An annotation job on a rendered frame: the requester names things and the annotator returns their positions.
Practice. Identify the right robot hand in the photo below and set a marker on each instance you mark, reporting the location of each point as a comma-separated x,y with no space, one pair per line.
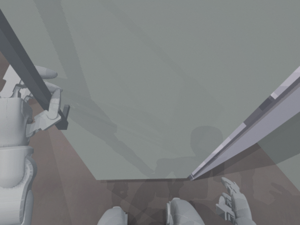
237,205

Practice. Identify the robot right thigh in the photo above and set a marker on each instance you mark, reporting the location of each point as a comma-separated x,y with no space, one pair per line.
181,212

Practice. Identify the robot left forearm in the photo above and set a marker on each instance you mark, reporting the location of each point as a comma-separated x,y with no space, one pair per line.
17,173

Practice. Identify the handle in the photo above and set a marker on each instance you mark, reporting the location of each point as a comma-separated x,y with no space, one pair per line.
17,57

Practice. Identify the robot thigh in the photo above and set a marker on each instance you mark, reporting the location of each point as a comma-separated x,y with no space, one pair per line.
181,212
115,216

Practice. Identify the robot left thigh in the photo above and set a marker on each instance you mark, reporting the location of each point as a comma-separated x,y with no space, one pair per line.
115,216

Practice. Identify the fridge door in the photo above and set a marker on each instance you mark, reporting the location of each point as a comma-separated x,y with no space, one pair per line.
155,86

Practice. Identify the left robot hand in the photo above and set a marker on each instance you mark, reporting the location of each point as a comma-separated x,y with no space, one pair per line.
15,110

